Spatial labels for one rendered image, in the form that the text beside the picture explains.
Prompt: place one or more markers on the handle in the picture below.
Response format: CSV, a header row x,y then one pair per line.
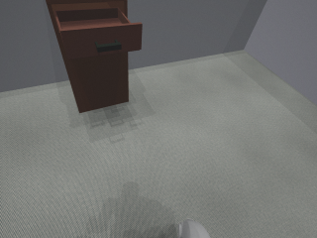
x,y
108,47

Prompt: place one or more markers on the cabinet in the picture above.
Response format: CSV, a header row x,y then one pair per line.
x,y
100,81

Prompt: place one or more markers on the robot right thigh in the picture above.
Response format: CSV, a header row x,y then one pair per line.
x,y
191,229

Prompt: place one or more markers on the drawer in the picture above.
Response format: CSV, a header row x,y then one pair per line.
x,y
81,28

